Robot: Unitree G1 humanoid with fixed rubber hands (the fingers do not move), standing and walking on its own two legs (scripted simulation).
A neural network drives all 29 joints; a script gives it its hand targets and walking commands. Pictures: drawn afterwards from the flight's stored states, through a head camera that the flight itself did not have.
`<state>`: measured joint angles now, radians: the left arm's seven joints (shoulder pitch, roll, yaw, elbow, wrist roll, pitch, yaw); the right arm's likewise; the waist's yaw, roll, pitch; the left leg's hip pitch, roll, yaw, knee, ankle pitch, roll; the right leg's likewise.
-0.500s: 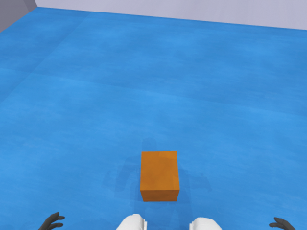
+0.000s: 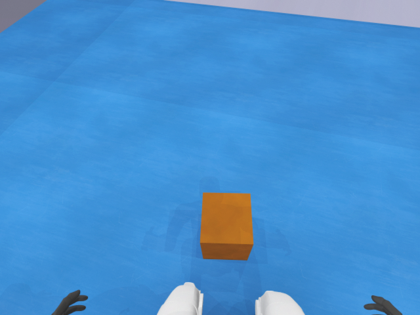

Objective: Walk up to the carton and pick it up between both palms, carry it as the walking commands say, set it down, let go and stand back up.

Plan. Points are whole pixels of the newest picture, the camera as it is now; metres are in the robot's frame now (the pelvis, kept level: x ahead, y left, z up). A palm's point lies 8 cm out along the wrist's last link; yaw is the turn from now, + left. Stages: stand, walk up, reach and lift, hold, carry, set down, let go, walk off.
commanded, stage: walk up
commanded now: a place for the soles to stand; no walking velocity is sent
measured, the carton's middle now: (225, 227) +0.47 -0.03 -0.61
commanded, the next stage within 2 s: reach and lift in 1.28 s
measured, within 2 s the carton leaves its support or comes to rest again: neither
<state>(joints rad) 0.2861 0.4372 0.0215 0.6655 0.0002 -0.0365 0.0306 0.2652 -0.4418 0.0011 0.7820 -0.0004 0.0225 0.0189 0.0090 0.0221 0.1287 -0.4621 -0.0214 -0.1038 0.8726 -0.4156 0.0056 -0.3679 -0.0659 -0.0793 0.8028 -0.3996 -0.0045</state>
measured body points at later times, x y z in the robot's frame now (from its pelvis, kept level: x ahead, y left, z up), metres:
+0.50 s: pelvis -0.01 +0.03 +0.00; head +0.03 +0.03 +0.45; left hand +0.09 +0.35 -0.09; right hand +0.09 -0.29 -0.10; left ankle +0.04 +0.15 -0.70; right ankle +0.01 -0.12 -0.70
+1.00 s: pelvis +0.00 +0.02 +0.00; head +0.04 +0.03 +0.45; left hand +0.09 +0.35 -0.09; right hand +0.10 -0.29 -0.10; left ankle +0.04 +0.15 -0.70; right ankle +0.01 -0.12 -0.70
